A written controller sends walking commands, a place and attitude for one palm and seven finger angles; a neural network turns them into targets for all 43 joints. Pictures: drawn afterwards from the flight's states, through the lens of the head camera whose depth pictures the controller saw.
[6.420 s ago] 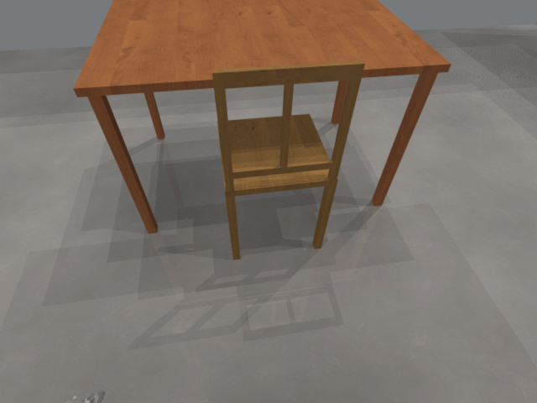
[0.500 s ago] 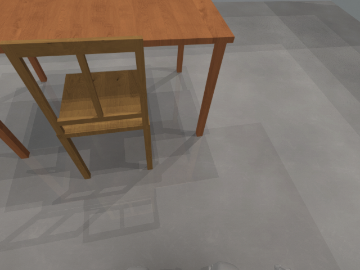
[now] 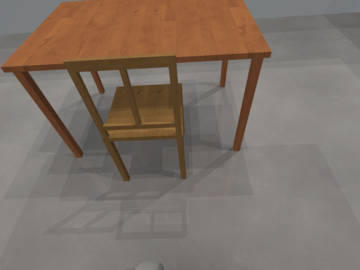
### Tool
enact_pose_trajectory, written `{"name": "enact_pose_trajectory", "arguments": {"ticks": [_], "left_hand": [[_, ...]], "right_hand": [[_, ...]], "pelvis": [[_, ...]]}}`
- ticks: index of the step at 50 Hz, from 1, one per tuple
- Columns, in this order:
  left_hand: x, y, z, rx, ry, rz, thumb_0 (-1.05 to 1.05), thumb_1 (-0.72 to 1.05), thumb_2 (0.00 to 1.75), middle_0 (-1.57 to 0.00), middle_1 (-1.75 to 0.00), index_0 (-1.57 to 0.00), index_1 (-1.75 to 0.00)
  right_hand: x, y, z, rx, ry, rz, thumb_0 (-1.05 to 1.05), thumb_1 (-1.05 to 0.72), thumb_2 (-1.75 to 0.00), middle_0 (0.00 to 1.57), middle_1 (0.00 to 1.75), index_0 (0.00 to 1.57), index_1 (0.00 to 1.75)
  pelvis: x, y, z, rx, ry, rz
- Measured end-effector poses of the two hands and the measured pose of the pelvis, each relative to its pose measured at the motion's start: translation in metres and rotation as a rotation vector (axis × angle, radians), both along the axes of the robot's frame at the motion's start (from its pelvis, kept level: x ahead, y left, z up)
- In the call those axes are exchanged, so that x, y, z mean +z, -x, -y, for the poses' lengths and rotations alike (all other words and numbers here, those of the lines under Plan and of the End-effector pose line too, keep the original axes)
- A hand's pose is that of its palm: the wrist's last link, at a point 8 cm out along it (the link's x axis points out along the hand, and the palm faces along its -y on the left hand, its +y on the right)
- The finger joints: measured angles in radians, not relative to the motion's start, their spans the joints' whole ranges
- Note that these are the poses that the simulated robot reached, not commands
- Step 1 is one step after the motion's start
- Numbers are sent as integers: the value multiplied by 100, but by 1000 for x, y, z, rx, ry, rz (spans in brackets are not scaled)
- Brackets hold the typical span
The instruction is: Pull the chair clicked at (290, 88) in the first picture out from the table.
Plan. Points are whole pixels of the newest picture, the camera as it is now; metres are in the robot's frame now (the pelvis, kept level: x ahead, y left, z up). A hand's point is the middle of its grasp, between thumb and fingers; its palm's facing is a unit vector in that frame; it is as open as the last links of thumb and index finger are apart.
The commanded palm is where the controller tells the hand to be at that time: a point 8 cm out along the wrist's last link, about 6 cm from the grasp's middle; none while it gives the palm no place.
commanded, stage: take the last steps up to it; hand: left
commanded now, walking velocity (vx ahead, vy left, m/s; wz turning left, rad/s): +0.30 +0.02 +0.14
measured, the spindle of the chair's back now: (131, 99) +0.75 +0.25 -0.10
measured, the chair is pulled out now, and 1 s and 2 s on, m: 0.00 0.00 0.00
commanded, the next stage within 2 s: come to a stop and stand still in 0.86 s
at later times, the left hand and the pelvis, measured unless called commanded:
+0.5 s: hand out of the picture +0.07 +0.23 -0.17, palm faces +0.11 -0.98 -0.19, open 7.4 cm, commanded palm none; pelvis +0.08 +0.04 +0.00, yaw +3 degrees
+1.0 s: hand (117, 245) +0.22 +0.21 -0.19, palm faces +0.16 -0.98 -0.13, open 7.3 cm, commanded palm none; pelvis +0.24 +0.04 -0.01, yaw +4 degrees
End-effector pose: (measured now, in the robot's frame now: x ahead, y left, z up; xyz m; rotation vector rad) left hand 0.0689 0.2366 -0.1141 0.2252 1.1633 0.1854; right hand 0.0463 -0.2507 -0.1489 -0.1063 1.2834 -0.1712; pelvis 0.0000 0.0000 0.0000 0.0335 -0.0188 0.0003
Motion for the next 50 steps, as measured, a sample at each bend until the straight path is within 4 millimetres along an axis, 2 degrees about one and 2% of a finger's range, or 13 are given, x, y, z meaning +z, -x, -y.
{"name": "enact_pose_trajectory", "arguments": {"ticks": [6,10,12,14,16,20,26,29,32,35,40,45,50], "left_hand": [[-9,46,-9,86,35,-75,0,90,90,-21,-30,-20,-30],[-22,85,-24,157,64,-160,0,90,90,-21,-30,-20,-30],[-34,102,-34,185,80,-216,0,90,90,-21,-30,-20,-30],[-39,112,-40,188,88,-279,0,90,90,-20,-29,-20,-30],[-38,109,-45,180,94,-314,1,90,90,-20,-29,-20,-30],[-31,76,-48,161,102,-279,1,91,90,-20,-29,-20,-30],[-26,-11,-40,115,95,-160,1,91,90,-20,-29,-20,-30],[-27,-61,-30,78,83,-102,1,91,90,-20,-29,-20,-30],[-33,-103,-19,65,68,-24,0,90,90,-20,-29,-20,-30],[-30,-121,-9,86,77,3,0,90,90,-20,-29,-20,-30],[-22,-129,-8,112,70,-52,0,93,90,-20,-29,-20,-30],[-27,-132,-9,128,113,-122,0,92,90,-20,-29,-20,-30],[-48,-135,-19,173,165,-190,0,91,90,-20,-29,-20,-30]], "right_hand": [[10,-18,-8,81,25,-12,1,-91,-90,20,29,20,30],[16,-43,-27,144,46,30,1,-91,-90,20,29,20,30],[14,-54,-38,160,62,69,1,-91,-90,20,29,20,30],[15,-58,-50,155,65,88,0,-91,-90,20,29,20,30],[17,-54,-59,139,58,84,0,-91,-90,20,29,20,30],[16,-35,-70,105,36,4,0,-91,-90,20,29,20,30],[4,-10,-70,53,-10,-159,0,-91,-90,20,29,21,30],[-6,-8,-62,19,-27,-221,0,-91,-90,20,29,21,30],[-19,-17,-51,11,-37,-270,1,-91,-90,20,29,21,30],[-16,-49,-40,24,-26,-257,1,-91,-90,20,29,20,30],[0,-131,-34,47,1,-111,1,-91,-90,20,29,20,30],[12,-208,-45,84,18,15,1,-92,-90,20,29,20,30],[14,-267,-67,135,48,89,0,-92,-90,20,29,20,30]], "pelvis": [[3,-3,-8,39,0,-4],[0,-11,-22,58,15,-7],[-8,-17,-33,63,36,-11],[-10,-22,-38,54,26,-4],[-6,-30,-41,47,25,-2],[1,-49,-44,55,27,0],[-1,-84,-38,55,17,0],[-8,-107,-28,51,10,3],[-20,-128,-17,61,18,9],[-16,-145,-14,69,33,13],[-2,-176,-14,73,45,-2],[2,-207,-23,71,55,-7],[-8,-241,-45,67,80,8]]}}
